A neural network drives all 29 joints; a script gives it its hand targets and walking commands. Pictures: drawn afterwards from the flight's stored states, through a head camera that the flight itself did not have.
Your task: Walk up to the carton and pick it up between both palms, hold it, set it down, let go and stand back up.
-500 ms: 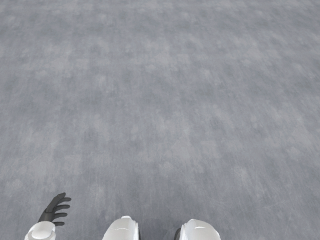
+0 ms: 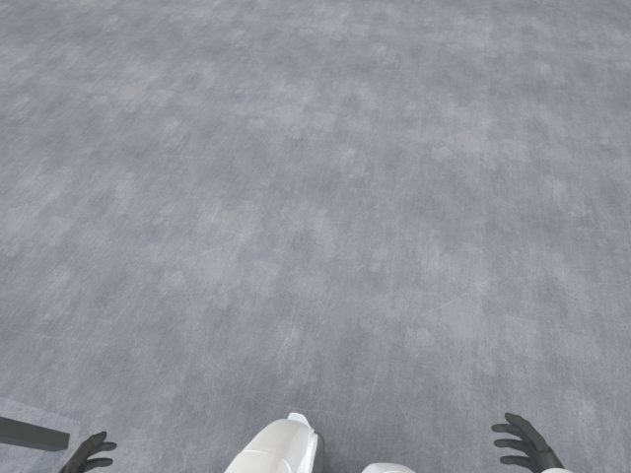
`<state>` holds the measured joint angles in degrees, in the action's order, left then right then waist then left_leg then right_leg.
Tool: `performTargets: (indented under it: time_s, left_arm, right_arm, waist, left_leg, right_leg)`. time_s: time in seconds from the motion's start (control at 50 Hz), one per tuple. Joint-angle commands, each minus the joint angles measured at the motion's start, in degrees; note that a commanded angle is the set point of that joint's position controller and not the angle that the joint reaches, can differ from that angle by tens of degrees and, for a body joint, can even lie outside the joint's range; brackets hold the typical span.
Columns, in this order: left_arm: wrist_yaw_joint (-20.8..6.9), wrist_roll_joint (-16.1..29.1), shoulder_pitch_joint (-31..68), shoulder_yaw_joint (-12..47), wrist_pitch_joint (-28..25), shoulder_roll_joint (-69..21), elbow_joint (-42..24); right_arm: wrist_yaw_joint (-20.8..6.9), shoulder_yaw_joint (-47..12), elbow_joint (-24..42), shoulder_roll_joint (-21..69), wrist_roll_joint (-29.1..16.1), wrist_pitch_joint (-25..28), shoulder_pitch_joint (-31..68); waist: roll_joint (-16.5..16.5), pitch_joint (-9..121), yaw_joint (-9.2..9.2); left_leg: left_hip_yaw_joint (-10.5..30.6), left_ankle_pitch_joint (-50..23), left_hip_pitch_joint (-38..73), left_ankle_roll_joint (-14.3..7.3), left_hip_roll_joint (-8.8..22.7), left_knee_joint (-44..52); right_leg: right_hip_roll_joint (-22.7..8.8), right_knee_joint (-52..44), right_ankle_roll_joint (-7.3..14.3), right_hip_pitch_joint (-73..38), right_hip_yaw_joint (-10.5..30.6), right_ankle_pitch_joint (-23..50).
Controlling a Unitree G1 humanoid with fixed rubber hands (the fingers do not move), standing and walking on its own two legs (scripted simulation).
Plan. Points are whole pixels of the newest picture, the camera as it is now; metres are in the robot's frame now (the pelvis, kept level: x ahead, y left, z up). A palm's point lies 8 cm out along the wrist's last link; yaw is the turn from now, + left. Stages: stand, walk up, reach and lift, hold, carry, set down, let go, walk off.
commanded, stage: walk up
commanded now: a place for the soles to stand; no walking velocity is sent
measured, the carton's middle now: out of the picture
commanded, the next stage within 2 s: none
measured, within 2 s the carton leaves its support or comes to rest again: neither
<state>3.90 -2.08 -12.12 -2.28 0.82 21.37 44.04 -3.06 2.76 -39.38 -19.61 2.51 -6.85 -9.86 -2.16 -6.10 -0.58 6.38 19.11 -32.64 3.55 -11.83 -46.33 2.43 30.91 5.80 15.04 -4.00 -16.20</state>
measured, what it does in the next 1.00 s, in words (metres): walks backwards, turning left: left foot, then right foot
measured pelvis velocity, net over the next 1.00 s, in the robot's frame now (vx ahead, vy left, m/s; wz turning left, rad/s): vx -0.24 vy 0.08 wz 0.97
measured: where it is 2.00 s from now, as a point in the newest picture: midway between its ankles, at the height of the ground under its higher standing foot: outside the picture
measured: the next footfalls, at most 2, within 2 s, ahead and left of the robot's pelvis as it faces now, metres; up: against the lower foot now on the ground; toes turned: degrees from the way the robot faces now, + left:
left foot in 0.32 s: -0.11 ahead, +0.24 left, +0.00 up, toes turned +24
right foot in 0.62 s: -0.06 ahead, +0.06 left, +0.00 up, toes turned +29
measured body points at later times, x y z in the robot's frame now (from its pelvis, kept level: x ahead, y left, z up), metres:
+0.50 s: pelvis -0.14 +0.06 -0.02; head -0.13 +0.11 +0.42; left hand -0.19 +0.42 -0.13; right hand +0.09 -0.15 -0.10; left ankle -0.15 +0.22 -0.73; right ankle -0.05 -0.04 -0.69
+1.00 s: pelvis -0.24 +0.08 -0.01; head -0.23 +0.06 +0.44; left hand -0.46 +0.35 -0.06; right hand +0.10 +0.02 -0.10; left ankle -0.38 +0.21 -0.70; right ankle -0.09 +0.04 -0.73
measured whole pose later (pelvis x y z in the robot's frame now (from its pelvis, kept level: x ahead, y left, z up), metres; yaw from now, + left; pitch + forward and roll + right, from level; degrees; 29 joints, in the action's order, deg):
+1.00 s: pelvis -0.24 +0.08 -0.01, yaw +55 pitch -4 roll -3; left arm 3.4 -4.5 -22.6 -4.1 -2.7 24.0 31.1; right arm -10.0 4.7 -38.7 -26.8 1.0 -7.0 -11.7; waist -5.9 -2.1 1.8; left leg 3.6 24.0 -23.7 2.3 10.1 -53.3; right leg -12.0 35.4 -0.3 14.3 -23.1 -14.1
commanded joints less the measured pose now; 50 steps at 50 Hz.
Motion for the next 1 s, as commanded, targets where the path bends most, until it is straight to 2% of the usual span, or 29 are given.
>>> performTargets:
  time_s: [0.0, 0.08, 0.14, 0.18, 0.26, 0.28, 0.3, 0.32, 0.34, 0.36, 0.38, 0.44, 0.52, 0.56, 0.58, 0.6, 0.62, 0.64, 0.66, 0.7, 0.74, 0.78, 0.8, 0.82, 0.84, 0.9, 0.94, 0.96, 0.98]
  left_arm:
    - [1.45, -1.23, 3.77, -3.38, -2.52, 8.47, -10.95]
    - [1.28, -1.98, -1.51, -5.5, -2.48, 15.31, -10.85]
    - [0.54, -1.92, -0.92, -6.94, -2.54, 18.73, -13.02]
    - [-0.11, -2.03, -1.19, -6.9, -2.35, 18.64, -14.15]
    - [-0.53, -1.89, -2.05, -7.79, -1.88, 19.85, -13.88]
    - [-0.69, -1.05, -2.09, -6.68, -1.46, 18.1, -14.45]
    - [-0.8, -0.72, -3.78, -6.02, -0.78, 14.97, -14.5]
    - [-1.7, 0.1, -7.25, -4.99, -0.54, 11.38, -14.06]
    - [-1.36, 1.51, -0.6, -4.69, -0.57, 13.68, -16.85]
    - [-1.06, 2.4, 6.24, -4.95, -0.99, 15.62, -18.99]
    - [-1.06, 2.0, 6.54, -5.04, -1.55, 15.67, -17.89]
    - [-1.1, 1.48, -10.38, -6.06, -1.5, 15.23, -10.53]
    - [0.65, 2.62, -13.38, -5.34, -2.51, 13.64, -10.55]
    - [1.26, 1.82, -18.95, -4.84, -3.38, 13.32, -9.39]
    - [1.26, 1.78, -22.67, -4.89, -3.55, 15.11, -6.84]
    - [1.48, 0.37, -24.83, -6.54, -4.05, 19.29, -7.6]
    - [1.66, -1.04, -18.95, -7.48, -3.94, 22.74, -10.15]
    - [2.0, -1.97, -10.84, -7.56, -3.87, 22.8, -14.38]
    - [2.06, -1.34, -5.19, -7.2, -4.66, 20.26, -16.81]
    - [1.78, -0.94, -7.16, -5.71, -5.22, 13.63, -15.98]
    - [1.85, -1.81, -10.46, -6.18, -5.55, 16.16, -16.1]
    - [2.27, -2.71, -8.8, -7.18, -5.06, 18.69, -16.24]
    - [2.04, -2.06, -7.36, -7.32, -5.22, 19.95, -17.29]
    - [1.78, -2.01, -8.35, -7.01, -5.42, 19.28, -17.04]
    - [1.46, -1.85, -8.17, -7.8, -5.45, 19.42, -18.3]
    - [0.64, -2.66, -11.33, -8.86, -4.89, 21.59, -18.03]
    - [-0.33, -2.88, -9.92, -8.8, -4.33, 21.63, -18.55]
    - [-0.81, -2.39, -6.67, -9.58, -3.68, 22.35, -19.59]
    - [-1.1, -1.54, -6.26, -8.82, -3.38, 20.69, -19.84]
  right_arm:
    - [-2.63, 4.63, 3.0, -13.29, 2.52, 2.45, -5.11]
    - [-4.02, 3.42, 5.72, -10.86, 0.7, 1.54, 1.39]
    - [-4.68, 2.74, 7.21, -11.31, -0.66, 0.99, 2.75]
    - [-4.53, 2.69, 6.07, -10.96, -0.92, 1.18, 4.27]
    - [-4.53, 5.08, 3.03, -13.78, -1.46, 2.01, 0.79]
    - [-4.49, 5.37, 0.44, -14.86, -1.52, 2.24, -4.37]
    - [-4.07, 6.24, -1.36, -16.58, -1.34, 2.51, -7.27]
    - [-3.52, 7.35, -1.13, -21.25, -1.45, 2.79, -7.56]
    - [-3.28, 7.87, 1.6, -24.47, -0.88, 3.18, -3.93]
    - [-3.12, 7.21, 2.31, -22.33, -0.61, 2.92, -4.08]
    - [-2.55, 6.58, 3.02, -22.35, -0.76, 3.22, -4.78]
    - [-0.98, 6.21, 6.93, -19.42, 0.31, 2.2, 3.55]
    - [-2.24, 5.66, 10.13, -16.94, 0.49, 1.08, 3.84]
    - [-2.41, 3.91, 10.45, -13.28, -1.18, 0.5, 6.33]
    - [-2.42, 3.27, 10.71, -12.29, -0.93, 0.77, 6.8]
    - [-2.33, 1.73, 11.53, -8.4, -1.67, 1.59, 6.17]
    - [-2.03, 1.75, 12.28, -6.93, 0.06, 2.42, 3.63]
    - [-1.38, 3.94, 9.88, -13.26, 0.57, 1.64, 2.03]
    - [-1.68, 5.76, 8.99, -17.94, 1.54, 1.05, 1.2]
    - [-3.22, 6.62, 7.77, -18.02, 1.65, 1.37, 0.39]
    - [-4.8, 5.54, 7.88, -15.65, 0.87, 1.56, -0.71]
    - [-5.93, 5.48, 7.38, -16.28, -0.38, 1.11, -1.54]
    - [-6.16, 4.68, 8.77, -15.35, -0.79, 1.29, -0.19]
    - [-6.33, 4.61, 8.26, -14.73, -1.06, 1.27, 1.58]
    - [-6.57, 4.85, 9.47, -16.6, -0.97, 1.15, 2.02]
    - [-6.82, 4.87, 9.57, -16.38, -1.55, 2.14, 5.08]
    - [-6.89, 5.09, 8.58, -16.12, -3.17, 2.84, 2.23]
    - [-6.69, 5.32, 6.78, -15.65, -4.12, 2.96, -2.55]
    - [-6.32, 5.98, 4.87, -16.7, -4.4, 3.12, -7.18]
  waist:
    - [0.52, 6.46, -3.5]
    - [4.04, 4.64, 0.03]
    - [13.92, 3.42, 0.49]
    - [15.09, 2.2, 2.95]
    - [14.95, 5.51, 0.65]
    - [11.05, 9.64, -1.53]
    - [-0.18, 8.52, -2.38]
    - [-14.08, 6.96, -3.38]
    - [-22.61, 4.86, -5.91]
    - [-20.76, 1.47, -9.15]
    - [-19.39, 0.41, -8.68]
    - [-15.29, 7.01, -1.53]
    - [-19.99, 8.05, -2.19]
    - [-16.16, 8.62, 0.93]
    - [-7.2, 11.16, 3.16]
    - [4.39, 13.33, 4.75]
    - [13.16, 12.19, 2.85]
    - [11.86, 9.13, 1.47]
    - [8.28, 5.91, -0.11]
    - [1.35, 3.84, -0.92]
    - [7.37, 3.88, -0.58]
    - [8.3, 4.16, -1.17]
    - [13.3, 0.33, -0.45]
    - [10.79, -0.79, 1.21]
    - [14.96, 0.68, 1.36]
    - [17.28, 1.82, 4.87]
    - [19.55, 1.75, 3.42]
    - [21.1, 4.38, 0.35]
    - [17.27, 5.42, -1.46]
  left_leg:
    - [-1.38, -0.1, -1.67, 1.05, 12.83, -22.84]
    - [-4.25, -2.83, -2.04, 0.89, 15.96, -18.8]
    - [-3.66, -1.2, 2.18, 0.3, 19.17, -6.22]
    - [-8.46, 2.31, 5.91, -0.17, 18.48, -1.33]
    - [-9.63, 4.97, 15.35, -3.34, 17.64, 9.09]
    - [-6.98, 1.93, 21.16, -5.0, 17.04, 10.75]
    - [-3.45, 5.48, 25.44, -7.5, 15.55, 17.71]
    - [14.43, -7.48, 26.13, -12.45, 25.55, 24.51]
    - [25.64, -1.68, 18.03, -18.61, 27.23, 28.3]
    - [26.94, -0.23, 12.01, -21.48, 25.72, 30.81]
    - [21.74, -0.09, 6.67, -19.54, 22.94, 30.65]
    - [9.29, -11.87, 17.43, -17.62, 18.88, 22.12]
    - [21.78, 0.32, 10.51, -16.4, 19.7, 26.65]
    - [20.43, 8.05, -0.94, -12.39, 16.96, 25.45]
    - [18.02, 9.6, -3.85, -9.76, 14.67, 19.35]
    - [11.16, 10.89, -9.64, -5.58, 8.39, 7.22]
    - [4.04, 10.47, -12.42, -2.38, 8.17, -7.38]
    - [3.11, 10.11, -9.14, -2.57, 12.53, -16.62]
    - [4.61, 8.93, -5.4, -1.76, 14.59, -23.29]
    - [3.56, 3.95, -2.93, -0.86, 16.42, -25.12]
    - [0.92, 1.78, -4.48, -1.04, 17.43, -20.76]
    - [-1.69, 1.47, 1.41, -0.44, 18.46, -22.28]
    - [-2.27, 1.32, -3.49, 0.65, 19.54, -17.19]
    - [-3.88, 0.05, -2.37, 0.18, 19.6, -17.1]
    - [-3.25, 1.27, -1.68, -0.2, 20.52, -15.58]
    - [-6.64, 5.49, 1.95, -1.39, 20.14, -5.06]
    - [-10.68, 10.68, 9.99, -2.16, 17.93, -2.49]
    - [-9.69, 12.27, 15.09, -3.5, 18.16, 1.39]
    - [-10.65, 7.91, 22.6, -4.42, 17.06, 4.13]
  right_leg:
    - [-17.94, -10.66, 4.91, -4.9, 5.9, 25.41]
    - [-21.33, -11.01, 7.75, -4.32, 2.69, 14.75]
    - [-22.38, -12.98, 6.67, -2.85, -0.5, 2.82]
    - [-23.76, -13.77, 6.06, 2.17, -1.46, -4.99]
    - [-25.44, -8.0, 3.0, 4.0, -7.09, -18.35]
    - [-25.2, -1.17, 0.8, 4.54, -7.63, -18.9]
    - [-21.07, 11.35, -1.24, 7.48, -12.04, -15.68]
    - [-12.88, 24.2, -4.4, 18.51, -15.2, -20.97]
    - [-4.21, 31.59, -7.81, 24.45, -6.93, -24.38]
    - [-4.71, 35.24, -7.13, 23.26, -4.71, -24.38]
    - [-5.85, 34.83, -6.16, 18.24, -2.53, -21.21]
    - [-6.0, 32.16, -6.5, 17.31, -3.3, -10.85]
    - [-2.19, 12.57, -5.22, 4.76, -0.51, -12.31]
    - [-0.05, 1.62, -4.54, -10.51, -1.22, -3.87]
    - [-3.33, -6.11, -4.12, -16.95, 3.13, -2.73]
    - [-15.09, -12.9, -1.54, -22.17, 15.62, -9.84]
    - [-32.56, -18.85, 1.58, -15.61, 28.91, -19.92]
    - [-36.59, -20.91, 5.95, -5.0, 31.07, -19.07]
    - [-36.44, -23.3, 7.38, 0.98, 29.63, -22.74]
    - [-26.33, -19.06, 4.28, -0.34, 16.32, -8.53]
    - [-22.58, -15.63, 1.35, -2.13, 8.59, -8.26]
    - [-24.54, -18.39, 1.84, 1.89, 5.26, -15.24]
    - [-25.22, -17.78, 2.95, -0.13, 4.87, -16.53]
    - [-26.31, -18.63, 3.61, 2.0, 2.96, -15.71]
    - [-25.72, -18.65, 3.09, 0.55, 4.34, -19.92]
    - [-27.41, -18.8, 3.8, -3.68, -1.94, -22.75]
    - [-27.38, -17.82, 1.67, 3.79, -7.2, -31.28]
    - [-27.78, -14.04, 0.45, 4.69, -7.4, -33.26]
    - [-26.5, -8.98, -1.63, 10.55, -10.9, -35.91]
